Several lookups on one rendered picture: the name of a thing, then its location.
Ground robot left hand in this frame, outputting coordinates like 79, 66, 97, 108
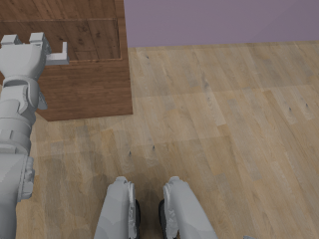
0, 32, 52, 110

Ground left robot upper arm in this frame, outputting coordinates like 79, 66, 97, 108
0, 153, 35, 239

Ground robot left forearm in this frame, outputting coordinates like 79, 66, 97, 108
0, 76, 39, 157

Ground robot thigh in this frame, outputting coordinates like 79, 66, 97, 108
94, 180, 136, 239
162, 179, 218, 239

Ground drawer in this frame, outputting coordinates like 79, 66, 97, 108
0, 18, 121, 61

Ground right robot thigh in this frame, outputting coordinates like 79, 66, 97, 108
162, 179, 218, 239

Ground cabinet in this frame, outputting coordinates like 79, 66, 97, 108
0, 0, 134, 122

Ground left robot thigh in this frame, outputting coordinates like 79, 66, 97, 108
94, 180, 136, 239

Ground handle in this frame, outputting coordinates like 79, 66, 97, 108
23, 42, 70, 66

